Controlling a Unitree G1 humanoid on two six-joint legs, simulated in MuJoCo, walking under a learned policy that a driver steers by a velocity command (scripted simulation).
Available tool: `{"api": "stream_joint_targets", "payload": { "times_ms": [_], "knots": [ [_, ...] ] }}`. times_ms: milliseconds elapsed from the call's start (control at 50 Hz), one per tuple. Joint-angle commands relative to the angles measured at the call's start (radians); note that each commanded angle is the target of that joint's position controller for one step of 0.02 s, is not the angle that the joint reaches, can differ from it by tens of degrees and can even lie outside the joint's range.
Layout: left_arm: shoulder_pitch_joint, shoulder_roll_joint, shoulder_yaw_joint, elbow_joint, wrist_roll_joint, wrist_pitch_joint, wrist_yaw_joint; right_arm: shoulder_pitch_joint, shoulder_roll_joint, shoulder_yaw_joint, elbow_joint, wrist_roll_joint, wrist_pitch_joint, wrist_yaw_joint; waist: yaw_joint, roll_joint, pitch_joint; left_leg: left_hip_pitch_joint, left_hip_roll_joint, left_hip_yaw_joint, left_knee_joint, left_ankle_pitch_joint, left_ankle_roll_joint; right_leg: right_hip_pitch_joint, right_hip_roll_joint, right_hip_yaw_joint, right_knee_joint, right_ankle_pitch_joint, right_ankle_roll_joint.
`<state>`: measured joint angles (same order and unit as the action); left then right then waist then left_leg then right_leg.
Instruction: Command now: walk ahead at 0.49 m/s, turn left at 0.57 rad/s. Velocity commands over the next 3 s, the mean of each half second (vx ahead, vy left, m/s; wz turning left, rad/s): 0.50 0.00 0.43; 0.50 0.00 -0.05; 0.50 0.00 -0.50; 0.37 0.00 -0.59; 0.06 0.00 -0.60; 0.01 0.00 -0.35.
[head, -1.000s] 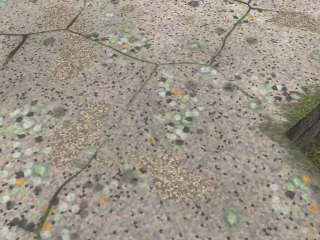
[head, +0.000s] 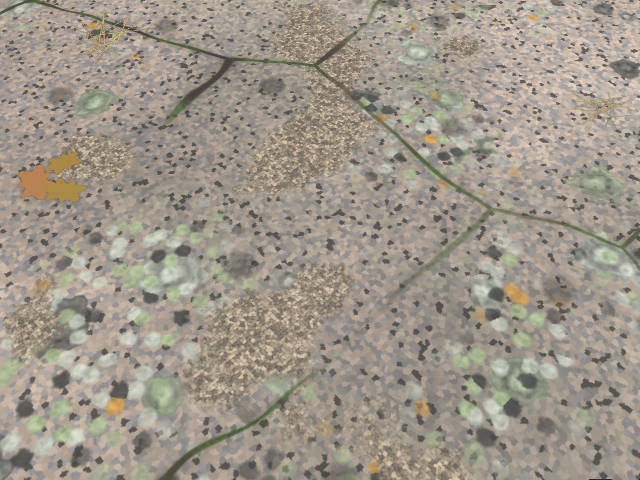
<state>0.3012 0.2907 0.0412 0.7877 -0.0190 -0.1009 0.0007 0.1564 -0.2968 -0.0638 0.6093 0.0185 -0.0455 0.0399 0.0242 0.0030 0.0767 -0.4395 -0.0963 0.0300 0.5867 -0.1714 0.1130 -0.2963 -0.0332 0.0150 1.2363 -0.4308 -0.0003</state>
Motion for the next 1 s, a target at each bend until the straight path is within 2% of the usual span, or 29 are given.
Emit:
{"api": "stream_joint_targets", "payload": {
  "times_ms": [20, 60, 100, 200, 240, 300, 340, 360, 380, 400, 420, 440, 460, 480, 500, 520, 560, 660, 760, 800, 840, 860, 880, 900, 920, 940, 960, 980, 1000],
  "knots": [
    [-0.041, 0.144, 0.032, -0.123, 0.018, -0.038, 0.004, 0.065, -0.117, -0.036, -0.058, -0.017, -0.023, -0.012, -0.018, -0.007, -0.141, 0.379, 0.283, -0.467, -0.332, 0.119, 0.203, -0.372, -0.081, 0.095, -0.018, 0.115, 0.0],
    [-0.015, 0.133, 0.033, -0.118, 0.032, -0.013, 0.004, 0.043, -0.113, -0.034, -0.053, -0.015, -0.028, -0.017, 0.012, 0.013, -0.12, 0.267, 0.255, -0.411, -0.365, 0.207, 0.207, -0.317, -0.089, 0.076, -0.083, 0.139, 0.032],
    [-0.052, 0.105, 0.024, -0.13, 0.043, 0.002, 0.009, 0.067, -0.129, -0.037, -0.03, -0.009, -0.032, -0.027, 0.008, 0.014, -0.094, 0.184, 0.23, -0.345, -0.374, 0.271, 0.203, -0.31, -0.082, 0.053, -0.175, 0.193, 0.065],
    [-0.271, 0.057, 0.002, -0.183, 0.034, -0.004, -0.001, 0.143, -0.157, -0.043, 0.014, 0.003, -0.014, -0.05, -0.078, 0.056, -0.068, 0.13, 0.15, -0.277, -0.338, 0.142, 0.119, -0.229, -0.006, 0.031, -0.573, 0.513, 0.08],
    [-0.313, 0.066, 0.002, -0.19, 0.02, -0.012, -0.013, 0.181, -0.16, -0.042, 0.036, 0.005, -0.012, -0.05, -0.102, 0.074, -0.073, 0.168, 0.176, -0.305, -0.324, 0.087, 0.11, -0.196, 0.009, 0.034, -0.645, 0.563, 0.074],
    [-0.334, 0.1, 0.015, -0.199, 0.017, -0.025, -0.028, 0.22, -0.138, -0.034, 0.064, 0.006, -0.008, -0.052, -0.107, 0.094, -0.071, 0.291, 0.233, -0.379, -0.247, 0.072, 0.1, -0.205, 0.007, 0.055, -0.718, 0.498, 0.036],
    [-0.295, 0.119, 0.027, -0.195, 0.015, -0.03, -0.03, 0.214, -0.145, -0.037, 0.073, 0.0, -0.001, -0.051, -0.079, 0.126, -0.069, 0.34, 0.259, -0.413, -0.198, 0.145, 0.084, -0.161, 0.013, 0.04, -0.742, 0.391, -0.002],
    [-0.226, 0.131, 0.037, -0.178, 0.018, -0.033, -0.026, 0.201, -0.135, -0.033, 0.071, -0.001, 0.002, -0.05, -0.038, 0.129, -0.091, 0.343, 0.235, -0.402, -0.136, 0.245, 0.067, -0.066, 0.03, 0.015, -0.784, 0.375, -0.031],
    [-0.114, 0.165, 0.053, -0.159, 0.028, -0.038, -0.02, 0.198, -0.098, -0.019, 0.065, -0.006, 0.0, -0.046, 0.017, 0.105, -0.183, 0.309, 0.181, -0.356, 0.025, 0.307, 0.036, 0.12, -0.019, 0.051, -0.776, 0.391, -0.078],
    [0.035, 0.241, 0.072, -0.147, 0.042, -0.039, -0.015, 0.265, -0.047, 0.002, 0.05, -0.02, -0.006, -0.046, 0.042, -0.058, -0.348, 0.105, 0.094, -0.278, 0.329, 0.095, -0.017, 0.448, -0.211, 0.28, -0.729, 0.41, -0.185],
    [0.129, 0.26, 0.086, -0.088, 0.027, -0.023, -0.029, 0.367, -0.021, 0.014, 0.056, 0.011, -0.016, -0.047, 0.025, -0.338, -0.427, -0.206, -0.017, -0.187, 0.612, -0.393, -0.081, 0.661, -0.36, 0.713, -0.883, 0.097, -0.314],
    [0.12, 0.167, 0.063, -0.096, 0.002, -0.02, -0.032, 0.289, -0.119, -0.005, 0.061, 0.023, -0.018, -0.049, 0.059, -0.194, -0.314, -0.326, 0.039, -0.239, 0.71, -0.375, -0.081, 0.602, -0.35, 0.75, -0.945, -0.126, -0.279],
    [0.056, 0.127, 0.049, -0.103, 0.005, -0.013, -0.027, 0.167, -0.15, -0.014, 0.036, 0.019, -0.018, -0.05, 0.067, -0.105, -0.184, -0.36, 0.079, -0.205, 0.72, -0.284, -0.08, 0.479, -0.314, 0.607, -0.959, -0.088, -0.238],
    [0.006, 0.113, 0.039, -0.111, 0.016, -0.007, -0.025, 0.106, -0.136, -0.01, 0.019, 0.003, -0.019, -0.049, 0.048, -0.052, -0.114, -0.339, 0.116, -0.167, 0.685, -0.217, -0.083, 0.358, -0.272, 0.497, -0.977, 0.035, -0.227],
    [-0.024, 0.097, 0.033, -0.108, 0.023, -0.004, -0.024, 0.083, -0.117, -0.01, 0.01, -0.01, -0.023, -0.045, 0.023, -0.045, -0.072, -0.313, 0.151, -0.154, 0.62, -0.165, -0.086, 0.277, -0.234, 0.425, -1.001, 0.131, -0.223],
    [-0.038, 0.085, 0.027, -0.108, 0.031, -0.006, -0.022, 0.097, -0.098, -0.009, 0.012, -0.01, -0.024, -0.042, -0.002, -0.075, -0.071, -0.26, 0.175, -0.145, 0.578, -0.133, -0.088, 0.227, -0.202, 0.368, -1.022, 0.2, -0.213],
    [-0.033, 0.081, 0.025, -0.093, 0.021, -0.011, -0.022, 0.119, -0.064, -0.002, 0.024, -0.007, -0.021, -0.038, -0.017, -0.103, -0.08, -0.222, 0.186, -0.115, 0.513, -0.119, -0.1, 0.19, -0.175, 0.29, -1.05, 0.309, -0.222],
    [0.01, 0.14, 0.039, -0.051, 0.007, -0.003, -0.014, -0.02, -0.021, 0.02, -0.01, -0.017, -0.029, -0.032, 0.019, -0.075, -0.053, -0.22, 0.195, -0.074, 0.21, 0.079, -0.126, 0.178, -0.157, 0.153, -1.094, 0.459, -0.221],
    [0.101, 0.157, 0.039, 0.002, -0.006, 0.015, -0.011, -0.173, -0.023, 0.022, -0.047, -0.002, -0.043, -0.012, 0.073, -0.073, -0.021, -0.134, 0.153, -0.051, 0.001, 0.221, -0.12, 0.203, -0.166, 0.119, -1.072, 0.459, -0.195],
    [0.118, 0.164, 0.041, 0.016, -0.01, 0.028, -0.007, -0.202, -0.038, 0.016, -0.065, 0.0, -0.051, -0.002, 0.061, -0.077, -0.009, -0.125, 0.141, -0.065, -0.051, 0.179, -0.102, 0.249, -0.193, 0.152, -1.037, 0.473, -0.183],
    [0.109, 0.187, 0.05, 0.02, -0.01, 0.039, 0.0, -0.164, -0.067, 0.004, -0.058, -0.002, -0.059, 0.001, 0.023, -0.087, -0.026, -0.044, 0.125, -0.064, -0.093, 0.119, -0.082, 0.277, -0.208, 0.178, -0.981, 0.53, -0.165],
    [0.09, 0.195, 0.052, 0.017, -0.011, 0.043, 0.003, -0.09, -0.089, -0.009, -0.039, -0.005, -0.062, -0.003, -0.028, -0.085, -0.066, 0.077, 0.107, -0.046, -0.129, 0.112, -0.064, 0.261, -0.187, 0.162, -0.902, 0.635, -0.146],
    [0.087, 0.173, 0.043, 0.013, -0.004, 0.043, 0.003, 0.043, -0.132, -0.032, -0.002, -0.011, -0.062, -0.013, -0.092, -0.069, -0.158, 0.288, 0.115, -0.044, -0.133, 0.121, -0.036, 0.201, -0.133, 0.126, -0.744, 0.693, -0.118],
    [0.071, 0.108, 0.018, -0.022, 0.02, 0.039, 0.002, 0.226, -0.206, -0.053, 0.021, -0.031, -0.058, -0.027, -0.168, 0.029, -0.321, 0.588, 0.3, -0.223, -0.088, 0.137, 0.027, 0.01, -0.064, 0.081, -0.442, 0.467, -0.076],
    [0.214, -0.001, -0.013, -0.038, 0.005, 0.023, 0.002, 0.27, -0.265, -0.064, 0.04, -0.036, -0.045, -0.025, -0.106, 0.305, -0.46, 0.866, 0.524, -0.634, -0.178, -0.062, 0.165, -0.336, 0.072, 0.032, -0.119, -0.121, -0.018],
    [0.172, 0.105, 0.012, -0.019, -0.019, 0.017, 0.002, 0.267, -0.166, -0.042, 0.039, -0.027, -0.041, -0.025, -0.139, 0.217, -0.409, 0.799, 0.502, -0.702, -0.255, -0.218, 0.154, -0.435, 0.031, 0.125, 0.008, -0.142, -0.014],
    [0.083, 0.152, 0.031, -0.042, -0.033, 0.017, 0.002, 0.21, -0.124, -0.027, 0.042, -0.018, -0.042, -0.027, -0.133, 0.16, -0.262, 0.68, 0.472, -0.549, -0.275, -0.202, 0.115, -0.484, -0.007, 0.113, 0.032, -0.052, -0.017],
    [0.039, 0.141, 0.031, -0.051, -0.024, 0.02, 0.005, 0.147, -0.1, -0.018, 0.043, -0.02, -0.045, -0.026, -0.104, 0.106, -0.191, 0.558, 0.43, -0.441, -0.302, -0.114, 0.095, -0.456, -0.044, 0.093, 0.007, 0.028, -0.012],
    [0.017, 0.129, 0.035, -0.055, -0.011, 0.027, 0.006, 0.1, -0.071, -0.011, 0.048, -0.024, -0.048, -0.023, -0.077, 0.099, -0.135, 0.46, 0.394, -0.357, -0.336, -0.038, 0.086, -0.428, -0.068, 0.091, -0.034, 0.083, -0.006]
  ]
}}
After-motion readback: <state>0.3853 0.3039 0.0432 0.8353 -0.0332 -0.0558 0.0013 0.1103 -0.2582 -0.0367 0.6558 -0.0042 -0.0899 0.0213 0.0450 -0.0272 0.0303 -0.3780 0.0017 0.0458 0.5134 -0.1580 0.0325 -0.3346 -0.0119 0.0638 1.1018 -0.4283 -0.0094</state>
